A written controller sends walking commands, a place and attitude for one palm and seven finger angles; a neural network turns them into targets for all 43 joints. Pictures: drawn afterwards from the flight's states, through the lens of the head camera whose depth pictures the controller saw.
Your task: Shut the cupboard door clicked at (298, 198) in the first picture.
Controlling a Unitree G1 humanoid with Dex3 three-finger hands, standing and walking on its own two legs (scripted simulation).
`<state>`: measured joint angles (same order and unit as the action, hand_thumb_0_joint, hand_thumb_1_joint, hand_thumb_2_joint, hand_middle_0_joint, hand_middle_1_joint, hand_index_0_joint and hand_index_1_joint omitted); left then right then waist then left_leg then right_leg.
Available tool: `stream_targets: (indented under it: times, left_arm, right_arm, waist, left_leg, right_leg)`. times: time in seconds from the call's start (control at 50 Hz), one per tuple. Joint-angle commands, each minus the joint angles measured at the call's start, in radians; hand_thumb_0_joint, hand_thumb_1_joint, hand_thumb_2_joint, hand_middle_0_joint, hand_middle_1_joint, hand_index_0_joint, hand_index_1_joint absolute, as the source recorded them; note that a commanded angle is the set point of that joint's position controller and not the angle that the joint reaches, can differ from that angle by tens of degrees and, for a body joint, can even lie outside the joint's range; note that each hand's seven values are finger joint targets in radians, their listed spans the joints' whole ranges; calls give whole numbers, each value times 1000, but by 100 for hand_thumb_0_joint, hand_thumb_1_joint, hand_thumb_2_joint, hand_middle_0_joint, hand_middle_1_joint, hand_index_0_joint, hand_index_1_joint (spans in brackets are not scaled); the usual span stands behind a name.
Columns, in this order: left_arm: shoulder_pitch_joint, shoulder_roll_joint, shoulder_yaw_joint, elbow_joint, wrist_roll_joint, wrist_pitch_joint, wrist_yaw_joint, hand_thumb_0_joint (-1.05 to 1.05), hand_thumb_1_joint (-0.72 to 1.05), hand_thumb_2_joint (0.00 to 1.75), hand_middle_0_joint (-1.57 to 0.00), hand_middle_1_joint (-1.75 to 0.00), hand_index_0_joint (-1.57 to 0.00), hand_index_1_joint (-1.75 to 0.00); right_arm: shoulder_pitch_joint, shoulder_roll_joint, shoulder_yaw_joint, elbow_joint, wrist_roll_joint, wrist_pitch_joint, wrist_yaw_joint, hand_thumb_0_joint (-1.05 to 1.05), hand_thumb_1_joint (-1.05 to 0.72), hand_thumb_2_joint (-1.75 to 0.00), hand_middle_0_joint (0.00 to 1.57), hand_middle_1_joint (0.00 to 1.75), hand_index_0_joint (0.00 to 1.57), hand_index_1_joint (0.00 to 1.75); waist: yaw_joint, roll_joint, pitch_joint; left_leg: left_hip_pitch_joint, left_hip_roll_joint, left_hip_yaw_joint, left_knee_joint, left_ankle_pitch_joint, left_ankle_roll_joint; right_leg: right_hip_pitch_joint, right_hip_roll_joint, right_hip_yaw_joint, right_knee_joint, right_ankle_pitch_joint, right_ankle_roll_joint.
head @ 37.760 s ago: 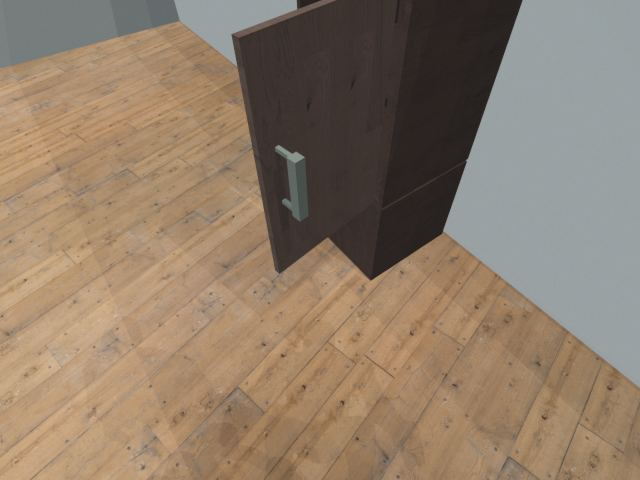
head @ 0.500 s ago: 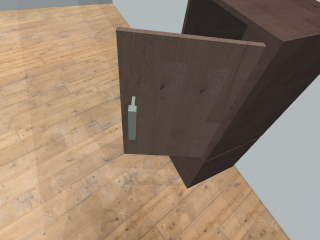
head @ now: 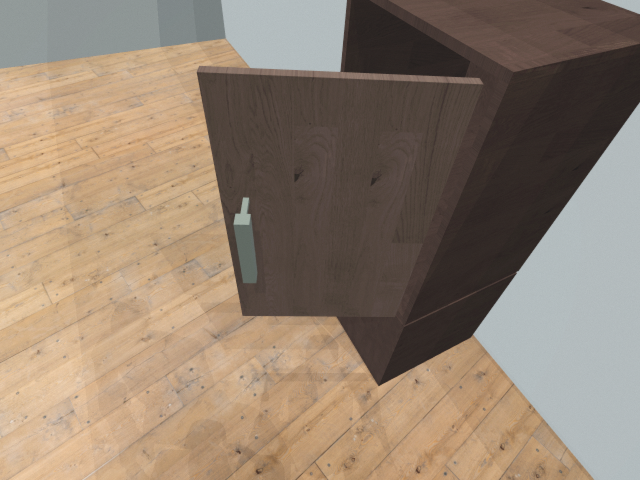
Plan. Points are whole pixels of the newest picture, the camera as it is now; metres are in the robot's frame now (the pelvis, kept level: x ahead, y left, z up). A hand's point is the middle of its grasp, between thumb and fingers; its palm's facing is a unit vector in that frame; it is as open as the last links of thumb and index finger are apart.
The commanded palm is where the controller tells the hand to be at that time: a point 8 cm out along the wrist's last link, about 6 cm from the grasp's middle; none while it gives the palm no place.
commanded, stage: look again from close up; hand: left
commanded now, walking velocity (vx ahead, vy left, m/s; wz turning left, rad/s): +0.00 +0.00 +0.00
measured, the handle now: (247, 241) +0.50 +0.15 -0.04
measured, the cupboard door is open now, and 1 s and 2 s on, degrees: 64 64 64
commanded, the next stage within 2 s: shuffle to correct the standing spot in 0.48 s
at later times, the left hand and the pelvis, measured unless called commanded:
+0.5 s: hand out of the picture -0.04 +0.22 -0.18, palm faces +0.02 -0.98 -0.22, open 7.4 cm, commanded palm none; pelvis -0.03 +0.03 +0.00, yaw +0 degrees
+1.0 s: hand out of the picture -0.10 +0.16 -0.19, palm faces +0.05 -0.99 -0.12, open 7.4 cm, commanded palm none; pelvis -0.02 +0.00 -0.01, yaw +0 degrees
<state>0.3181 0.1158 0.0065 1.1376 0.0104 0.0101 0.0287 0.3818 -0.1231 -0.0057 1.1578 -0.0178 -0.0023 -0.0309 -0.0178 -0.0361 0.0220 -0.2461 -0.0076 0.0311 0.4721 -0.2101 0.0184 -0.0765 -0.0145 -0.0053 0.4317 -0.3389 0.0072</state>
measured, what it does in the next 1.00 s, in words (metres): stands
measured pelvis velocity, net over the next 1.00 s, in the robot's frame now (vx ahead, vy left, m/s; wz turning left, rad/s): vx -0.02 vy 0.00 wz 0.00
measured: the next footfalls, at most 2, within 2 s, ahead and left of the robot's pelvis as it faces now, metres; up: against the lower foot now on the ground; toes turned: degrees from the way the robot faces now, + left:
left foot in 1.48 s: +0.14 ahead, +0.05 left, +0.00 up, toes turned +9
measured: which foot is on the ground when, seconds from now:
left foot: down 0.00-1.00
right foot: down 0.00-1.00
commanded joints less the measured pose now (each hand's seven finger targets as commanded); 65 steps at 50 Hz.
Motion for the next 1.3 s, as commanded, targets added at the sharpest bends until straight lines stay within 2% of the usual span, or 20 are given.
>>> stream_targets:
  times: [0.0,0.02,0.04,0.08,0.14,0.28,0.38,0.56,0.74,0.88,0.96,1.0,1.04,1.06,1.12,1.16,1.18,1.2,1.24,1.28]
  left_arm:
    - [158,112,3,0,12,-63,48,0,90,90,-20,-30,-20,-30]
    - [129,152,14,-35,15,-76,45,0,90,90,-20,-30,-20,-30]
    - [110,139,13,-52,14,-77,42,0,90,90,-20,-30,-20,-30]
    - [116,113,7,-65,3,-72,41,0,90,90,-20,-30,-20,-30]
    - [121,98,3,-77,11,-43,39,0,90,90,-20,-30,-20,-30]
    - [103,124,3,-120,14,-19,27,0,90,90,-20,-30,-20,-30]
    - [123,149,2,-138,16,-16,18,0,90,90,-20,-30,-20,-30]
    - [136,183,0,-139,15,-27,12,0,90,90,-20,-30,-20,-30]
    - [229,136,8,-104,23,-7,-8,0,90,90,-20,-30,-20,-30]
    - [232,145,21,-106,14,-17,-8,0,90,90,-20,-30,-20,-30]
    - [219,139,26,-106,14,-18,-6,0,90,90,-20,-30,-20,-30]
    - [208,119,24,-108,15,-15,-11,0,90,90,-20,-30,-20,-30]
    - [202,91,22,-118,21,-18,-15,0,90,90,-20,-30,-20,-30]
    - [161,84,21,-132,25,-19,-16,0,90,90,-20,-30,-20,-30]
    - [128,62,30,-150,20,-25,-27,0,90,90,-20,-30,-20,-30]
    - [243,55,39,-103,18,-28,-31,0,90,90,-20,-30,-20,-30]
    - [279,104,51,-90,23,-30,-24,0,90,90,-20,-30,-20,-30]
    - [301,175,64,-90,24,-28,-10,0,90,90,-20,-30,-20,-30]
    - [231,143,56,-115,19,-33,6,0,90,90,-20,-30,-20,-30]
    - [164,102,41,-126,24,-46,13,0,90,90,-20,-30,-20,-30]
  right_arm:
    - [-128,-109,5,-111,14,-44,5,0,-90,-90,20,30,20,30]
    - [-89,-81,9,-160,8,-35,8,0,-90,-90,20,30,20,30]
    - [30,-73,2,-140,-3,-43,1,0,-90,-90,20,30,20,30]
    - [39,-107,-10,-131,7,-48,-7,0,-90,-90,20,30,20,30]
    - [-26,-114,-10,-144,9,-37,-9,0,-90,-90,20,30,20,30]
    - [-89,-157,-26,-189,5,-19,6,0,-90,-90,20,30,20,30]
    - [-120,-192,-33,-211,5,-15,13,0,-90,-90,20,30,20,30]
    - [-133,-206,-33,-194,11,-19,19,0,-90,-90,20,30,20,30]
    - [-111,-208,-47,-161,0,0,11,0,-90,-90,20,30,20,30]
    - [-88,-128,-39,-160,1,-15,7,0,-90,-90,20,30,20,30]
    - [-56,-102,-32,-143,1,-30,3,0,-90,-90,20,30,20,30]
    - [-11,-126,-37,-121,-1,-35,0,0,-90,-90,20,30,20,30]
    - [68,-198,-58,-97,-4,-36,-10,0,-90,-90,20,30,20,30]
    - [81,-205,-64,-95,-8,-36,-13,0,-90,-90,20,30,20,30]
    - [15,-186,-60,-110,-10,-39,-15,0,-90,-90,20,30,20,30]
    - [-59,-169,-56,-126,-5,-33,-11,0,-90,-90,20,30,20,30]
    - [-72,-116,-52,-140,1,-29,-7,0,-90,-90,20,30,20,30]
    - [-102,-59,-40,-175,3,-27,0,0,-90,-90,20,30,20,30]
    - [-155,-72,-53,-186,-5,-14,10,0,-90,-90,20,30,20,30]
    - [-122,-50,-53,-169,-9,-10,21,0,-90,-90,20,30,20,30]
  waist:
    - [75,91,94]
    - [11,52,77]
    - [-28,-6,-72]
    - [-4,2,-181]
    - [20,73,0]
    - [20,68,76]
    - [31,79,60]
    - [27,31,36]
    - [39,87,76]
    - [24,-78,91]
    - [5,-56,108]
    - [-8,96,104]
    - [-20,278,78]
    - [-26,262,86]
    - [10,176,61]
    - [79,105,-4]
    - [96,-71,12]
    - [108,-264,38]
    - [76,-148,125]
    - [36,-44,131]
  left_leg:
    - [15,91,-69,138,263,0]
    - [-16,65,-60,135,151,-12]
    - [13,65,-32,88,130,6]
    - [77,92,-69,100,348,28]
    - [9,115,-112,63,361,41]
    - [-63,103,-170,-96,-87,38]
    - [-78,112,-193,-182,-239,39]
    - [-30,101,-163,-172,-170,31]
    - [-121,156,-210,-223,-433,58]
    - [-137,59,-31,57,-204,25]
    - [-109,54,19,117,-131,21]
    - [-26,125,-90,2,-145,46]
    - [76,303,-358,-163,-155,147]
    - [87,354,-427,-202,-101,195]
    - [-22,339,-341,-179,15,204]
    - [-204,223,-182,-51,-122,116]
    - [-382,101,-59,102,-269,56]
    - [-476,8,90,317,-321,14]
    - [-480,56,23,592,-279,27]
    - [-448,79,25,620,-217,15]
  right_leg:
    - [-170,-118,131,-128,466,-46]
    - [-121,-169,143,-76,793,-55]
    - [-6,-158,82,53,896,-64]
    - [18,-114,51,108,707,-51]
    - [-108,-66,38,44,274,-45]
    - [-175,-41,37,14,7,-41]
    - [-161,-38,26,13,4,-37]
    - [-177,-64,52,-48,30,-34]
    - [-194,-11,-6,19,-107,-45]
    - [-234,-105,163,-128,-181,-103]
    - [-255,-106,147,-80,-81,-118]
    - [-317,-38,71,33,-95,-92]
    - [-420,35,-64,271,-96,-44]
    - [-468,20,-55,373,-165,-44]
    - [-354,-37,-19,301,-156,-45]
    - [-42,-2,-59,40,21,-33]
    - [79,-97,69,-92,-77,-58]
    - [75,-293,290,-242,-231,-128]
    - [-76,-339,306,-287,-186,-208]
    - [-85,-287,144,-218,98,-220]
